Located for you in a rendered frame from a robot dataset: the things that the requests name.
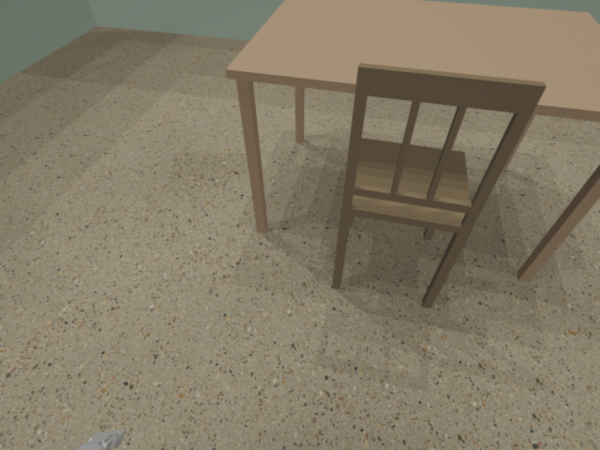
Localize robot left hand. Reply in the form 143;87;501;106
77;430;125;450

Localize chair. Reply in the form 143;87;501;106
332;63;546;308

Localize table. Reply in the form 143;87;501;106
226;0;600;282

